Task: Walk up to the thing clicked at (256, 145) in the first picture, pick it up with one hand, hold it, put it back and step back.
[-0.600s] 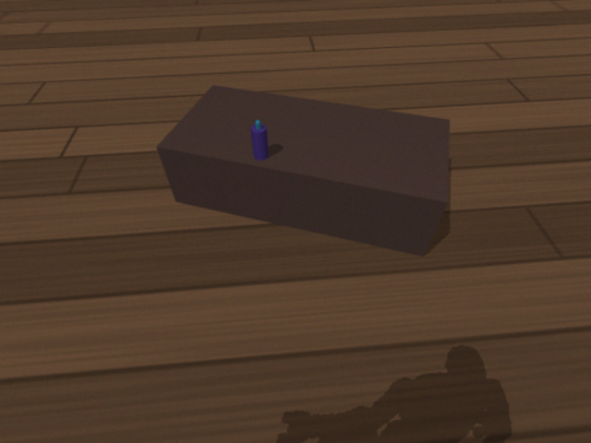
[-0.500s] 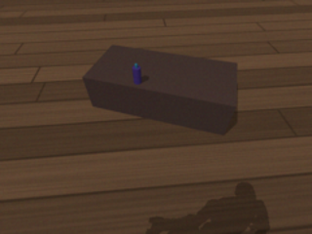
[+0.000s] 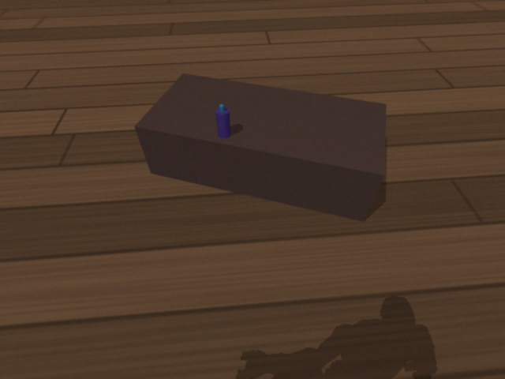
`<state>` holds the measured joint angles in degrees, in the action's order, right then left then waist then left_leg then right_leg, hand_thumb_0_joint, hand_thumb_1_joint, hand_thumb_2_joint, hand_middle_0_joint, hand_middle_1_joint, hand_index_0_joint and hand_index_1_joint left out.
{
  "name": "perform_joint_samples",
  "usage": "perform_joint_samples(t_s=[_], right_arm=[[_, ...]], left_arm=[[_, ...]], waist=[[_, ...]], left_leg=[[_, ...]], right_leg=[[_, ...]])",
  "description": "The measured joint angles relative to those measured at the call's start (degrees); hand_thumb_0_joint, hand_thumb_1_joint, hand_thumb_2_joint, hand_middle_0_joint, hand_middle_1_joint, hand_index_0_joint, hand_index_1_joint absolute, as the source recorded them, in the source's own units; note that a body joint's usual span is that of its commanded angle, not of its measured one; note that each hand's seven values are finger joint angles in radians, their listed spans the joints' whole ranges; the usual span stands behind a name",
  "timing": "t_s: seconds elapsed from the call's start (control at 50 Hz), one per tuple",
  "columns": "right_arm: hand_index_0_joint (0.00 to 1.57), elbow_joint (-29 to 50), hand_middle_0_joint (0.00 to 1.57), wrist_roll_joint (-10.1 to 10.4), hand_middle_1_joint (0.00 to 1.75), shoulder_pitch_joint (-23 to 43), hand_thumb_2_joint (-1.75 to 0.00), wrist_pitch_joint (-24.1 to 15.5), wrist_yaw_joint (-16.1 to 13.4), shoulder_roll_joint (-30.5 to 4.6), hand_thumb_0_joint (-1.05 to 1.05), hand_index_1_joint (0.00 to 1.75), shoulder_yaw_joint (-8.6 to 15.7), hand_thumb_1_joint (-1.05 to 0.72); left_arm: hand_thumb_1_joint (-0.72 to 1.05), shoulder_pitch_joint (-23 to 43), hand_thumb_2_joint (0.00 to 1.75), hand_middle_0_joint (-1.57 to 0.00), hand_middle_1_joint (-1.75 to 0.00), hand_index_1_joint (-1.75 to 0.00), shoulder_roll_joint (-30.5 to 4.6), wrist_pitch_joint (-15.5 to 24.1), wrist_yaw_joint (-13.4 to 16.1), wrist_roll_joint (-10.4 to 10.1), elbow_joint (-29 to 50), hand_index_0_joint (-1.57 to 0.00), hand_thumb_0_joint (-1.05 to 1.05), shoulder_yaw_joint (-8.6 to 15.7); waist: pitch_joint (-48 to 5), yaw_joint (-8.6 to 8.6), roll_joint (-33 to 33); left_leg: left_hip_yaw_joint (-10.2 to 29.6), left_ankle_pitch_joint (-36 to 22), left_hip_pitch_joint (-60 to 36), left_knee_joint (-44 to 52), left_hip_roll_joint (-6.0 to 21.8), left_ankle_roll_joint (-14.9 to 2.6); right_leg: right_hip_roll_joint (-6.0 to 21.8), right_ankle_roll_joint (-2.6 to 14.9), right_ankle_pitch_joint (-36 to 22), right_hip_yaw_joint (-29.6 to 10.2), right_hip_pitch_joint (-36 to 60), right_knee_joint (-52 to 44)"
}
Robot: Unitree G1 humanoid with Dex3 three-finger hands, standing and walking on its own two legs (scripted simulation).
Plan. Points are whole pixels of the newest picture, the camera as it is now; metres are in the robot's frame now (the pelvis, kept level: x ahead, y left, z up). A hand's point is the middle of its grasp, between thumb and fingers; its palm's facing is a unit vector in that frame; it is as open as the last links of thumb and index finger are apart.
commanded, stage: stand
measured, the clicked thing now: (223, 120) +1.25 +0.17 -0.37
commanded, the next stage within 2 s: walk up in 0.52 s
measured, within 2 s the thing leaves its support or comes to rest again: neither
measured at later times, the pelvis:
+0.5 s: pelvis +0.00 +0.00 +0.00, yaw +0 degrees
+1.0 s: pelvis +0.10 +0.11 -0.02, yaw +7 degrees
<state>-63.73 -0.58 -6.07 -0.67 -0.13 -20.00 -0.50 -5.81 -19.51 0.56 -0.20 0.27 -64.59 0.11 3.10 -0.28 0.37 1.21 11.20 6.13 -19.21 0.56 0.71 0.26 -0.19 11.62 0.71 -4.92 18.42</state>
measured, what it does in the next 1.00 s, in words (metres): steps to the left: left foot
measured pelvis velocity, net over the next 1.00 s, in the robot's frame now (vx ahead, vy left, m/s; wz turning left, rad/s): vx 0.10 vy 0.11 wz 0.13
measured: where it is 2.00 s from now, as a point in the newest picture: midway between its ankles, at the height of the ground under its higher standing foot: (198, 320)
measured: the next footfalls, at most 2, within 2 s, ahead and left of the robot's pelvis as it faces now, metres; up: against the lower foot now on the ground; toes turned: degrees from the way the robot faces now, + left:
left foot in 0.84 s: +0.17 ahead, +0.24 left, +0.00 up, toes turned +9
right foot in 1.24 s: +0.34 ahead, +0.03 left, +0.00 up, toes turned +4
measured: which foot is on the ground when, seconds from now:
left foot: down 0.00-0.56, up 0.58-0.82, down 0.84-1.00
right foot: down 0.00-0.86, up 0.88-1.00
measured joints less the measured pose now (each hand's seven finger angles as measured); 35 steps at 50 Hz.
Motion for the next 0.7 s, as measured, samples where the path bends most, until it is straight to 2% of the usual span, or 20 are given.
perform_joint_samples(t_s=[0.52,0.56,0.6,0.66,0.7], right_arm=[[0.2,-0.5,0.2,0.0,0.3,-0.7,-0.89,0.1,0.1,0.1,0.0,0.3,0.1,-0.9],[0.2,1.3,0.21,-0.8,0.3,-1.9,-0.89,0.6,1.4,-0.3,0.0,0.3,1.3,-0.9],[0.2,2.9,0.21,-1.8,0.3,-3.5,-0.89,1.6,2.7,-1.3,0.0,0.3,2.5,-0.9],[0.2,4.9,0.21,-2.4,0.3,-5.3,-0.89,2.6,4.3,-3.1,0.0,0.3,4.0,-0.9],[0.2,6.3,0.2,-2.4,0.3,-6.2,-0.89,2.6,5.3,-4.2,0.01,0.3,5.0,-0.9]], left_arm=[[0.9,-1.1,0.9,-0.2,-0.3,-0.3,-0.3,-0.1,0.0,0.1,-0.1,-0.21,0.01,0.2],[0.9,-1.9,0.9,-0.2,-0.3,-0.3,-0.3,0.7,-0.7,0.3,1.2,-0.21,0.01,1.2],[0.9,-3.7,0.9,-0.2,-0.3,-0.3,-0.4,2.1,-0.9,1.0,3.1,-0.21,0.0,2.4],[0.9,-6.4,0.9,-0.2,-0.3,-0.3,-1.1,3.2,-0.6,1.5,5.2,-0.21,0.0,3.5],[0.9,-7.8,0.9,-0.2,-0.3,-0.3,-2.0,3.3,-0.4,1.7,5.9,-0.21,0.0,3.9]], waist=[[0.1,0.02,-0.2],[0.0,0.25,0.2],[-0.7,0.07,0.7],[-1.0,-0.75,1.7],[-0.6,-0.68,2.2]], left_leg=[[-0.2,-0.5,-0.4,0.7,-0.3,-0.26],[0.4,4.1,1.7,-4.0,-0.4,-1.5],[0.7,10.6,6.5,-15.3,-0.6,-2.43],[1.4,11.4,13.7,-28.4,0.2,-1.93],[1.7,11.0,16.7,-30.0,2.0,-1.09]], right_leg=[[0.3,-0.27,-0.5,-0.2,0.2,-0.5],[0.2,0.42,1.4,0.4,-0.4,1.4],[0.4,0.99,2.4,1.3,-0.7,2.8],[0.8,1.28,3.4,2.2,0.4,2.4],[1.3,0.71,3.7,2.9,1.8,1.7]])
